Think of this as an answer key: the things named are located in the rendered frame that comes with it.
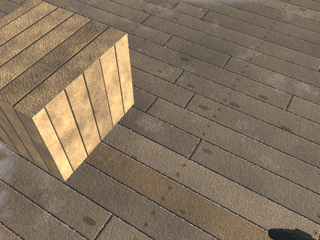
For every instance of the robot right hand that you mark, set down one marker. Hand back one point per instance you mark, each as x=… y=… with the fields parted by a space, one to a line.
x=288 y=234

